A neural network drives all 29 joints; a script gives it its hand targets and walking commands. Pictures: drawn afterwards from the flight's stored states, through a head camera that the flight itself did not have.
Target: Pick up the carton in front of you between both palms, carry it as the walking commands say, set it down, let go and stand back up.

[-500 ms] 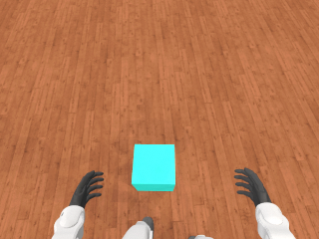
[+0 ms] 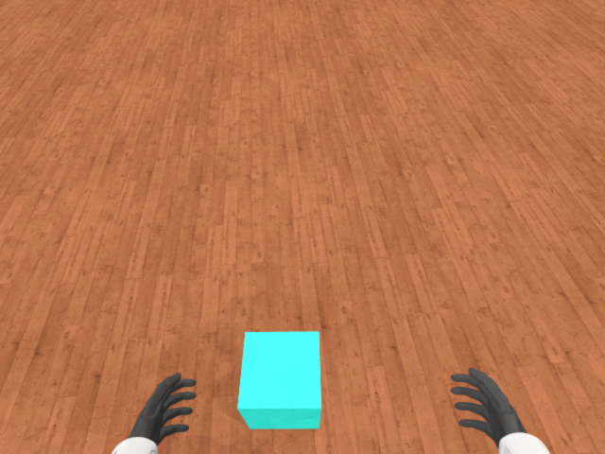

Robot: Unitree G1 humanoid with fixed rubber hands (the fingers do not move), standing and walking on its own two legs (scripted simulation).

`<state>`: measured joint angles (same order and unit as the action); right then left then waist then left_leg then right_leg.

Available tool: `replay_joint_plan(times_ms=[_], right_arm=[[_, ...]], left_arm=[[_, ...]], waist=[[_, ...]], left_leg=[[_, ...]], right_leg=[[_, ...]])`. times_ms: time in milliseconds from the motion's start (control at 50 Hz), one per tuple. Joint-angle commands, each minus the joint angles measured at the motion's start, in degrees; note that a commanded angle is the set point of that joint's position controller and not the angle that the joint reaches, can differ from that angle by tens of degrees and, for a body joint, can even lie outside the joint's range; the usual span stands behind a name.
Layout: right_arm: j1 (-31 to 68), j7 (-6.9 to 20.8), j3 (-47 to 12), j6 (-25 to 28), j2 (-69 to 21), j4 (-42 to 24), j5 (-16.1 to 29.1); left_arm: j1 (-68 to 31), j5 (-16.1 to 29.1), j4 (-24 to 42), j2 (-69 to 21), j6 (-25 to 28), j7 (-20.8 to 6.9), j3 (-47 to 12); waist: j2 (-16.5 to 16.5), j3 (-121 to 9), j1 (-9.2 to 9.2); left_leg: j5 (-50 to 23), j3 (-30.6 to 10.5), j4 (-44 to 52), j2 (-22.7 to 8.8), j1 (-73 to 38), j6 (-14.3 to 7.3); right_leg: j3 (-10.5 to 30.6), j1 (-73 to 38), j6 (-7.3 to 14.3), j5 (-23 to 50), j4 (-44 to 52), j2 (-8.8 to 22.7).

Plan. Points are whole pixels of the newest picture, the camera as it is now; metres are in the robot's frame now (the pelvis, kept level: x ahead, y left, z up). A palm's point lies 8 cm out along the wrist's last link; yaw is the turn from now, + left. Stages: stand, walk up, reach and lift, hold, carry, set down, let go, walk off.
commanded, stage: let go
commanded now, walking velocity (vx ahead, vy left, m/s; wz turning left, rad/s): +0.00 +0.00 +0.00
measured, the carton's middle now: (283, 381) +0.40 +0.10 -0.65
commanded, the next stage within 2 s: stand in 0.08 s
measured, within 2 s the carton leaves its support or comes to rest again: neither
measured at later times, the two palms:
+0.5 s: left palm out of the picture +0.14 +0.30 -0.10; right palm out of the picture +0.14 -0.28 -0.09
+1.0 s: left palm out of the picture +0.10 +0.31 -0.10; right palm out of the picture +0.11 -0.28 -0.09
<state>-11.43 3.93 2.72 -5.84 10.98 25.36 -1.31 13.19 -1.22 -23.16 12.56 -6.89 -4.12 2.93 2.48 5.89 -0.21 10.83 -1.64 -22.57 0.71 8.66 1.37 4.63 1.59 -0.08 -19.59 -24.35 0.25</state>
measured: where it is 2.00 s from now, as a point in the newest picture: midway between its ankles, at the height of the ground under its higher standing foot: outside the picture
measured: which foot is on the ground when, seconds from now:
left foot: down 0.00-1.00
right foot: down 0.00-1.00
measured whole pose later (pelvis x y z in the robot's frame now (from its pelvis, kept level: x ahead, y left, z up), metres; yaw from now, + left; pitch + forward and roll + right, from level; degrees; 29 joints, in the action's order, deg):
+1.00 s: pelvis +0.00 +0.02 +0.00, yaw -1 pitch -1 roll +0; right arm -7.5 -0.8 1.5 0.2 19.7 52.6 -1.7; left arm 12.6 -1.8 -46.5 21.1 -0.4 1.6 1.1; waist 1.7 1.0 0.2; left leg 13.5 -1.0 -27.8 0.3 13.0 0.1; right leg 5.3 3.9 -1.2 -19.5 -24.6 -0.1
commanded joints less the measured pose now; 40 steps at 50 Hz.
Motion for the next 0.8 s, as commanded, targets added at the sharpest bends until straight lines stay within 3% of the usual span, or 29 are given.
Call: replay_joint_plan(times_ms=[0,20,60,80,100,160,380,780], right_arm=[[0.91,0.01,1.95,0.65,5.52,-5.17,-0.37],[-3.0,-1.21,1.36,2.14,5.13,-1.92,1.03],[-1.32,-2.0,1.02,2.62,5.53,-3.43,1.06],[1.98,-3.79,2.19,3.22,13.2,5.45,-1.7],[1.16,-4.51,2.4,3.59,13.4,5.55,-1.51],[3.05,-4.8,1.81,4.67,12.61,9.06,-1.56],[4.22,-5.01,1.68,6.13,15.41,15.94,-1.06],[5.67,-5.16,0.98,6.63,17.24,21.89,-0.54]], left_arm=[[-0.74,0.27,5.23,5.3,0.89,0.2,1.52],[-1.24,-0.98,7.98,7.8,-2.17,1.73,2.25],[-0.19,-0.36,7.28,6.83,-3.13,2.61,1.18],[-0.89,-0.41,-0.28,12.91,0.06,4.71,2.69],[-0.34,-0.98,-0.35,12.58,1.61,5.31,2.54],[-0.96,-1.33,-2.35,11.23,3.8,5.2,2.17],[0.1,-0.76,-9.41,14.5,5.9,5.75,1.8],[-0.86,-0.65,-17.34,16.26,6.89,6.09,0.47]], waist=[[-1.74,-6.35,0.05],[-3.51,-9.66,-0.29],[-1.62,-9.44,-0.31],[3.56,-7.59,-1.01],[3.11,-8.28,-0.13],[-0.71,-6.38,0.15],[-3.6,-9.59,0.36],[-2.09,-7.99,0.4]], left_leg=[[-18.71,1.99,-1.79,3.14,-18.54,0.0],[-19.48,2.97,-3.94,4.61,-16.28,0.52],[-20.37,2.54,-4.59,4.31,-14.6,0.29],[-16.47,1.18,-6.31,-3.35,-4.92,0.05],[-11.49,0.48,-5.97,-3.04,-2.71,-0.4],[-3.01,-0.25,-4.74,-2.87,0.35,-0.87],[-15.74,-1.95,-5.55,-4.52,-2.31,-2.12],[-13.97,-3.07,-3.8,-5.1,-2.98,-2.63]], right_leg=[[-3.94,15.02,-1.43,19.68,5.44,-2.61],[-3.82,11.8,-1.44,24.99,3.28,-2.61],[-3.9,12.3,-1.82,26.53,2.31,-2.8],[-3.1,13.64,-2.74,17.45,2.08,1.12],[-1.68,11.49,-2.19,13.68,1.87,1.14],[-0.21,13.29,-0.93,6.04,1.79,1.31],[0.82,9.86,-0.72,17.4,-0.26,2.13],[1.77,9.26,-0.15,16.91,2.27,3.27]])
